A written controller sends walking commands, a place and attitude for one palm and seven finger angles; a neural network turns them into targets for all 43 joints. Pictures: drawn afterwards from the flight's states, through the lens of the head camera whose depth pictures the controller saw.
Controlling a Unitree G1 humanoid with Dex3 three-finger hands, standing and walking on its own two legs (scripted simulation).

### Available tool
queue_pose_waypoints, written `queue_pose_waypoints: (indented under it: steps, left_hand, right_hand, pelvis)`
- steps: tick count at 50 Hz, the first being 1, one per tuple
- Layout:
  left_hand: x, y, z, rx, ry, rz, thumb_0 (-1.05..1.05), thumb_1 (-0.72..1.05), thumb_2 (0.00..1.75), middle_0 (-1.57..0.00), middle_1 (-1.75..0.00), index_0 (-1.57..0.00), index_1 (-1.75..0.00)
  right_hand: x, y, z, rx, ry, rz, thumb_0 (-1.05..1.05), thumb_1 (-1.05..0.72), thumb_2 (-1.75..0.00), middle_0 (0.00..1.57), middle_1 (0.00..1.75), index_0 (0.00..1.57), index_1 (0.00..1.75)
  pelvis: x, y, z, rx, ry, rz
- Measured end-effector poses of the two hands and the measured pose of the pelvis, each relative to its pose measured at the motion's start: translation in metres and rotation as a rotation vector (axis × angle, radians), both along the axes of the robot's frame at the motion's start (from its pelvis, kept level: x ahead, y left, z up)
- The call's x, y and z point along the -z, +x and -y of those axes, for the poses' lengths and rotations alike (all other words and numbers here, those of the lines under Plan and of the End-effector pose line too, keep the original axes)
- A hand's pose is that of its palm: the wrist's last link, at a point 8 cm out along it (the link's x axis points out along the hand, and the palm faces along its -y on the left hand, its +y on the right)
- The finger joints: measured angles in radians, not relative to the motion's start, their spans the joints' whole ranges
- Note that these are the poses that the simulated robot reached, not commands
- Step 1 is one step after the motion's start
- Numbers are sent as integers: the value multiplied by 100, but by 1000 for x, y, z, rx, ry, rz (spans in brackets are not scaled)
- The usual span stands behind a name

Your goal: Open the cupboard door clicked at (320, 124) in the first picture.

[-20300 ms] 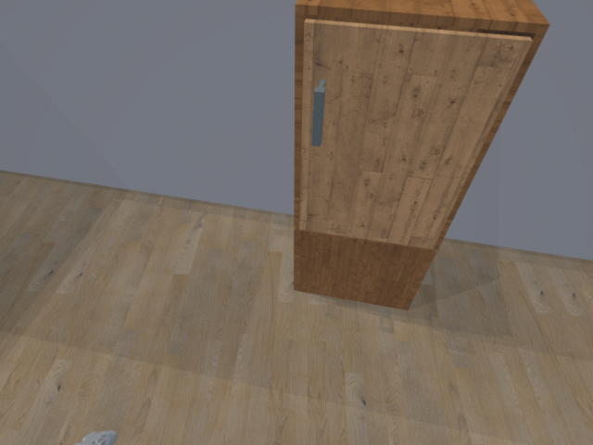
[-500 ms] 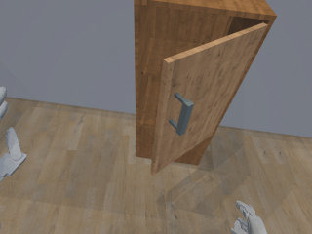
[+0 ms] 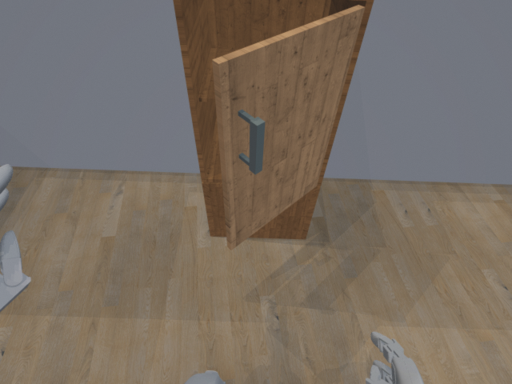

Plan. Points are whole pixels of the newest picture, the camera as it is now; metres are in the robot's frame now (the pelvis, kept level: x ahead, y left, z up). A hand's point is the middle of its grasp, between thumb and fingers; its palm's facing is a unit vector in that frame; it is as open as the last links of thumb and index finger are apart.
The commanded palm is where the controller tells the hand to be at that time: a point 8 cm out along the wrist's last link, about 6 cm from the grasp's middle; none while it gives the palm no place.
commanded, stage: stop stepping back and stand still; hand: left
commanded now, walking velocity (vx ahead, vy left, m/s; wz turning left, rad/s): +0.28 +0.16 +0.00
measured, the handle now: (249, 142) +0.55 +0.06 +0.06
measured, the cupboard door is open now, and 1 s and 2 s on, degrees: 43 43 43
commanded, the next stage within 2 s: let the arm hang, fingers relaxed in 1.02 s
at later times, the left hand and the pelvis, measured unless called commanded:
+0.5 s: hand out of the picture +0.10 +0.29 +0.17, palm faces +0.50 -0.72 -0.47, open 7.5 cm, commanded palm +0.04 +0.32 +0.18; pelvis -0.08 +0.01 +0.00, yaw +4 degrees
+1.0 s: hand out of the picture +0.13 +0.30 +0.16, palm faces +0.41 -0.76 -0.51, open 7.5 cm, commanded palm +0.07 +0.34 +0.18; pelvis -0.05 +0.03 +0.00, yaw +3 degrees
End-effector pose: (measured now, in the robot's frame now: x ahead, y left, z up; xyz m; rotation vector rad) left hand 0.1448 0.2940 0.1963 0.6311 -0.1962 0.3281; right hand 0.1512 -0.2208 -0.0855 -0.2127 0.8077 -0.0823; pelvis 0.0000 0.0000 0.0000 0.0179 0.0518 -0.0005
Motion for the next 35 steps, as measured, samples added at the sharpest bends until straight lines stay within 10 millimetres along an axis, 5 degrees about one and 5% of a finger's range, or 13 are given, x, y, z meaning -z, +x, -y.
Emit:
queue_pose_waypoints:
  steps: [6, 10, 18, 28, 35]
  left_hand:
    - [13, -13, -13, -109, -91, 75, 1, 88, 89, -22, -30, -21, -30]
    - [21, -20, -14, -94, -144, 94, 1, 88, 89, -21, -30, -21, -30]
    - [10, -61, -16, -23, -64, 90, 2, 88, 89, -22, -30, -21, -30]
    - [13, -98, -24, -157, -65, 66, 1, 89, 89, -21, -30, -21, -30]
    - [21, -87, -30, -163, -139, 128, 1, 88, 89, -21, -30, -21, -30]
  right_hand:
    - [0, -40, 35, 63, -80, -6, 2, -91, -90, 20, 30, 21, 30]
    - [-7, -53, 42, 94, -106, 10, 2, -91, -90, 20, 30, 20, 30]
    - [-22, -70, 14, 75, -81, 117, 2, -91, -90, 20, 30, 20, 30]
    - [6, -79, -23, -38, 11, 52, 2, -90, -90, 20, 30, 21, 30]
    - [4, -72, -20, -62, -44, 20, 2, -90, -90, 20, 30, 21, 30]
  pelvis:
    - [2, -11, -1, -28, -2, 29]
    - [2, -28, -6, -41, -2, 58]
    - [0, -59, -13, -37, -29, 68]
    - [3, -79, -8, -81, -24, 64]
    - [2, -67, -18, -79, -7, 80]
